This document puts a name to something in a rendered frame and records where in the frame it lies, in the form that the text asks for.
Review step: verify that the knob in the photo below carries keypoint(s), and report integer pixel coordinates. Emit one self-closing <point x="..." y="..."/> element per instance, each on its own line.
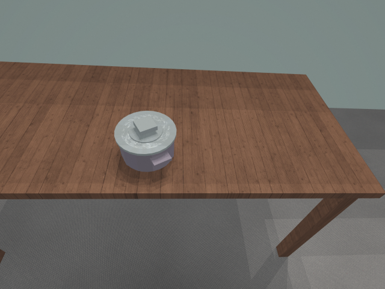
<point x="145" y="125"/>

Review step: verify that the lid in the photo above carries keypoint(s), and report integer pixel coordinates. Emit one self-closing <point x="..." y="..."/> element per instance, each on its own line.
<point x="129" y="140"/>

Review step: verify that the table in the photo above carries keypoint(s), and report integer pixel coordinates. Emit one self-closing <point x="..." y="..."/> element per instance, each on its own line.
<point x="239" y="135"/>

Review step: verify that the pot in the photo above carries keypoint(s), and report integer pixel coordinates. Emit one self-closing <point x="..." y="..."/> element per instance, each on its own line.
<point x="148" y="163"/>

